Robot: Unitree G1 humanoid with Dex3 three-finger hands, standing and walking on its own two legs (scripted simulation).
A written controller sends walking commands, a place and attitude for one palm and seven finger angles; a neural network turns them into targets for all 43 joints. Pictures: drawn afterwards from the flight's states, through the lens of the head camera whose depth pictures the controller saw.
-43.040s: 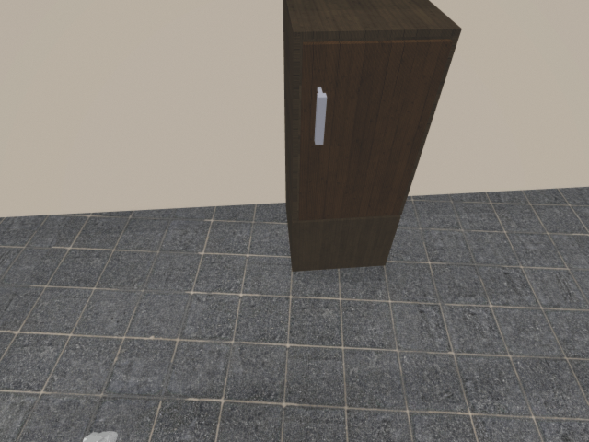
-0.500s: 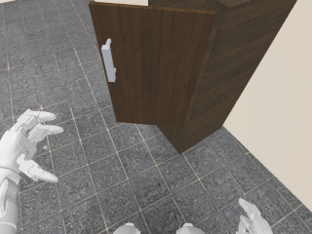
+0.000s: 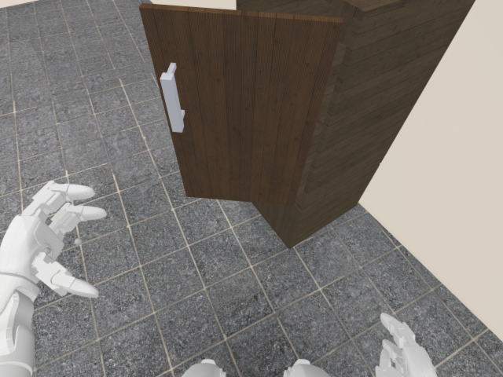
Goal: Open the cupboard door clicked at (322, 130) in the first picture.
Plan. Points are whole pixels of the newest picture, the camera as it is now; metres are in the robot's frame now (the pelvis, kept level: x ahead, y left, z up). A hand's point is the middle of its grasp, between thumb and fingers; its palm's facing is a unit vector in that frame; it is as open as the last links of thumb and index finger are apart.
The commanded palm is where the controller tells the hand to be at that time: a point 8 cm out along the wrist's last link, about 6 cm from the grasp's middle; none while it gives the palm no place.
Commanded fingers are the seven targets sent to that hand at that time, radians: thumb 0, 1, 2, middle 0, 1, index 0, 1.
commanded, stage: move the hooked fingers beside the handle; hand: left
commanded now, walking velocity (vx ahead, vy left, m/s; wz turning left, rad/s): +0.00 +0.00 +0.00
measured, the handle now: (175, 98) +0.64 +0.20 +0.05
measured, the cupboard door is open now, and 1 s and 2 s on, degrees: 51 51 51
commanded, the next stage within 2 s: none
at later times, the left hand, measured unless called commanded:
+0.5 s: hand (99, 191) +0.38 +0.27 +0.06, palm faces -0.03 -1.00 -0.02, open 14.0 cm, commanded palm +0.36 +0.32 +0.06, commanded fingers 0.00 -0.50 0.30 -0.30 -1.20 -0.30 -1.20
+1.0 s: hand (118, 151) +0.46 +0.27 +0.06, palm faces -0.05 -1.00 +0.00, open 14.0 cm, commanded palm +0.45 +0.32 +0.05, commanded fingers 0.00 -0.50 0.30 -0.30 -1.20 -0.30 -1.20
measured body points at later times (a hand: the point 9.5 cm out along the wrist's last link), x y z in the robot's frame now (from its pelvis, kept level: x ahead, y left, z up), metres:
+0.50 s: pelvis +0.00 +0.00 -0.01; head +0.08 +0.02 +0.44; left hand +0.37 +0.32 +0.07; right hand +0.10 -0.26 -0.10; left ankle +0.00 +0.10 -0.68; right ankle +0.03 -0.11 -0.68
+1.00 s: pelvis -0.01 +0.01 -0.02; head +0.12 +0.04 +0.41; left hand +0.46 +0.32 +0.06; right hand +0.02 -0.26 -0.12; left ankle +0.00 +0.10 -0.68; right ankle +0.03 -0.11 -0.68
